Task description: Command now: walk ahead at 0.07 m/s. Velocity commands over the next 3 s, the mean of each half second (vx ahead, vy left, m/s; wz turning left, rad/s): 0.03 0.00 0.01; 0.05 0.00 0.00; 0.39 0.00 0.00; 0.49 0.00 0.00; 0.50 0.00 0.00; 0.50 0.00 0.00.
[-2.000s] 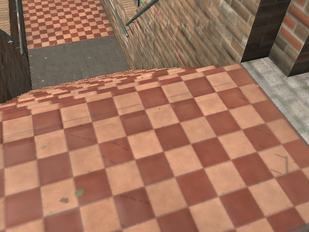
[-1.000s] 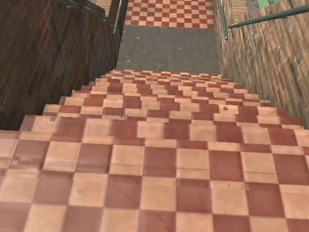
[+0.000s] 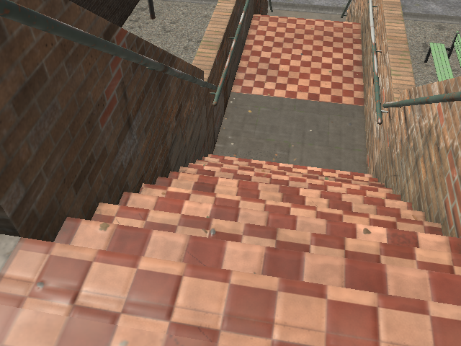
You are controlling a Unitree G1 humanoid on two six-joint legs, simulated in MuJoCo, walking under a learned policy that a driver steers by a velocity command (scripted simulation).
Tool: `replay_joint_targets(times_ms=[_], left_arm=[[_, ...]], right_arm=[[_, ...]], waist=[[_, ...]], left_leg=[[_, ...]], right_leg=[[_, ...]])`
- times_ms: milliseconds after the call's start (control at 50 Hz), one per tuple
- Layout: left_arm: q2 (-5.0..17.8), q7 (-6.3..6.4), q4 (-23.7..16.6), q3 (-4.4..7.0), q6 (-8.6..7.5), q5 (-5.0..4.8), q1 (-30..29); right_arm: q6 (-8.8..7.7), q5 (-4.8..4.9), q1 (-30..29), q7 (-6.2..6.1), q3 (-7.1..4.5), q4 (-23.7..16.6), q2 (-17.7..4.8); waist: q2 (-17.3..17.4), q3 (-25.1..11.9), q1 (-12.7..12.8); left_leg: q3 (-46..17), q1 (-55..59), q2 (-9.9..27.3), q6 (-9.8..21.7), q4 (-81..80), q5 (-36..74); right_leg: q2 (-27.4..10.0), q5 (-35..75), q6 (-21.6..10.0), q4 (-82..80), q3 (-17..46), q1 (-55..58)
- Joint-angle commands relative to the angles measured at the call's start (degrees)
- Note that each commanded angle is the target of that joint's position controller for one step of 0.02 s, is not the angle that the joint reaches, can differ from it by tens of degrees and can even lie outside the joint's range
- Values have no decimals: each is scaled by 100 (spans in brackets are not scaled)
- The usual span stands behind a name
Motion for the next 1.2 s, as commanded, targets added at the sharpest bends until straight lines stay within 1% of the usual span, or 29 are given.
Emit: replay_joint_targets(times_ms=[20, 40, 60, 80, 120, 160, 260, 560, 840, 860, 880, 900, 920, 940, 960, 980, 1000, 1020, 1040, 1060, 1100, 1140, 1160, 1180, 1200], left_arm=[[619, 9, -43, 112, -5, 28, 228], [529, 13, -31, 81, -2, 29, 179], [442, 18, -8, 50, -16, 23, 164], [402, 22, 32, 31, -39, 18, 209], [434, 29, 112, 25, -82, 3, 343], [451, 39, 170, 26, -92, -16, 407], [346, 58, 291, -4, -62, -13, 504], [209, 88, 462, -22, -55, -8, 661], [119, 95, 511, -29, -63, -6, 808], [94, 90, 523, -36, -63, 4, 855], [159, 83, 522, -6, -51, 11, 874], [310, 76, 518, 60, -25, 13, 937], [448, 66, 528, 130, 9, 8, 1074], [532, 52, 558, 185, 36, 8, 1303], [590, 42, 592, 232, 45, 17, 1477], [581, 31, 594, 265, 23, 41, 1545], [571, 13, 578, 286, -23, 82, 1596], [606, -2, 558, 313, -81, 110, 1606], [620, -13, 523, 330, -133, 106, 1558], [599, -21, 482, 335, -182, 85, 1487], [575, -27, 422, 339, -254, 63, 1404], [593, -27, 392, 347, -291, 65, 1379], [622, -37, 365, 353, -300, 45, 1314], [652, -47, 332, 360, -306, 11, 1204], [650, -52, 297, 353, -323, 22, 1160]], right_arm=[[-17, -32, 154, -10, -51, -51, -478], [-21, -39, 158, -4, -23, -27, -400], [-36, -35, 194, -6, 0, 16, -347], [-57, -29, 241, -14, 9, 61, -345], [-95, -10, 316, -32, 13, 117, -384], [-110, 2, 346, -42, 28, 156, -363], [-85, 9, 402, -62, 56, 241, -273], [-66, 10, 515, -89, 88, 363, -140], [-53, 8, 643, -94, 109, 411, -55], [-48, -2, 679, -93, 121, 422, -17], [-42, -21, 657, -91, 110, 403, -34], [-36, -43, 622, -81, 85, 349, -73], [-33, -78, 540, -53, 65, 268, -78], [-45, -136, 381, -10, 58, 149, -52], [-78, -199, 215, 36, 68, 13, 19], [-125, -235, 37, 74, 66, -118, 32], [-180, -226, -147, 107, 39, -251, -21], [-237, -222, -219, 140, 12, -346, -52], [-297, -209, -221, 175, -17, -404, -80], [-349, -181, -229, 211, -45, -458, -102], [-400, -129, -326, 268, -84, -588, -95], [-394, -85, -368, 295, -120, -719, -89], [-390, -64, -213, 300, -134, -711, -58], [-393, -49, 142, 297, -152, -617, -19], [-397, -47, 633, 272, -209, -452, -78]], waist=[[-167, 305, 30], [-177, 450, 2], [-118, 517, -17], [-29, 477, -15], [23, 247, 8], [13, 137, 20], [-1, 191, 28], [8, 225, 31], [8, 291, 31], [0, 184, 48], [-52, 245, 74], [-203, 323, 116], [-450, 438, 198], [-657, 643, 312], [-768, 897, 389], [-719, 1122, 430], [-578, 1211, 454], [-427, 1196, 411], [-293, 1111, 341], [-243, 991, 276], [-376, 819, 218], [-547, 748, 156], [-582, 723, 57], [-521, 689, -140], [-378, 571, -343]], left_leg=[[-438, -382, 482, 189, -82, -350], [-459, -401, 502, 172, -119, -184], [-497, -343, 554, 154, -175, 93], [-534, -271, 614, 147, -207, 363], [-554, -152, 688, 150, -186, 744], [-536, -96, 713, 152, -163, 908], [-504, -96, 725, 132, -149, 933], [-457, -140, 747, 99, -82, 893], [-425, -226, 750, 66, -57, 680], [-402, -199, 706, 76, -82, 344], [-334, -309, 606, 102, 3, -87], [-181, -534, 426, 151, 283, -697], [18, -942, 214, 201, 737, -1393], [214, -1462, 82, 227, 1252, -1760], [473, -1877, 110, 234, 1719, -1780], [557, -2173, 317, 227, 2195, -1645], [520, -2512, 468, 210, 2636, -1683], [465, -2805, 587, 197, 2940, -1655], [441, -2933, 668, 178, 3024, -1551], [465, -2871, 704, 149, 2902, -1416], [631, -2418, 630, 112, 2445, -1186], [809, -1767, 517, 126, 1939, -991], [928, -1262, 437, 142, 1634, -736], [1077, -551, 310, 153, 1260, -412], [1146, 235, 122, 162, 987, -413]], right_leg=[[-761, -843, -225, -592, 870, -354], [-804, -785, -231, -662, 923, -505], [-795, -438, -207, -633, 884, -552], [-755, 40, -179, -526, 792, -470], [-723, 766, -149, -358, 686, -185], [-725, 1011, -137, -299, 658, -37], [-721, 1070, -119, -280, 633, -41], [-719, 1157, -129, -259, 643, -64], [-709, 1031, -151, -307, 675, -135], [-672, 517, -163, -394, 685, -97], [-623, -186, -198, -471, 737, -132], [-626, -1093, -305, -547, 883, -170], [-763, -2157, -503, -690, 1215, -173], [-1099, -3054, -753, -986, 1735, -182], [-1511, -3582, -1016, -1266, 2240, -218], [-1833, -3604, -1224, -1445, 2601, -348], [-2001, -3338, -1352, -1566, 2788, -308], [-2067, -2972, -1414, -1577, 2799, -142], [-2015, -2549, -1384, -1534, 2622, 19], [-1888, -2151, -1287, -1482, 2333, 95], [-1604, -1480, -1113, -1355, 1761, -28], [-1468, -1162, -1033, -1188, 1415, -392], [-1413, -1044, -989, -1050, 1265, -686], [-1316, -925, -919, -774, 1086, -1093], [-1172, -549, -834, -321, 929, -1464]])
Next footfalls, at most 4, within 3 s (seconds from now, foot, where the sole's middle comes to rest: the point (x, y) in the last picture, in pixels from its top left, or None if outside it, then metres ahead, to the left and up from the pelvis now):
1.22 left None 0.17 0.13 -0.78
1.72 right None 0.52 -0.02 -0.78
2.26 left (201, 294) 0.69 0.12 -0.78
2.86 right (259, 268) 0.90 -0.07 -0.98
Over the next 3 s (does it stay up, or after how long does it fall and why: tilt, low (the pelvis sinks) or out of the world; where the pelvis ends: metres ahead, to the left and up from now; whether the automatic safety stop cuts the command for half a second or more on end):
stays up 0.85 0.00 -0.23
